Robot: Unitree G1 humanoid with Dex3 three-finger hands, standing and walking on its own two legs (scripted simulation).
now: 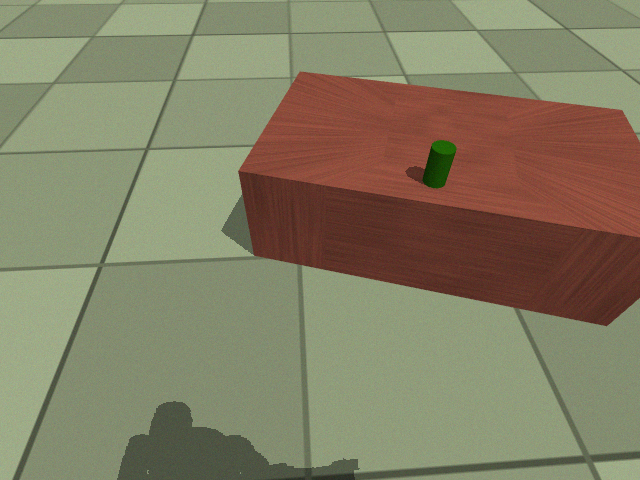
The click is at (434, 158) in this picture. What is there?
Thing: squat round
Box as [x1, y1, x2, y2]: [422, 140, 456, 187]
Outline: 448,141 438,140 432,143 422,179 423,182 428,186 441,187 445,182 456,149 455,146
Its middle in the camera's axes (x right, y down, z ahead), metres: +0.38 -0.24 +1.20
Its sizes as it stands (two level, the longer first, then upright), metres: 0.075 0.075 0.132
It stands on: a support 0.45 m high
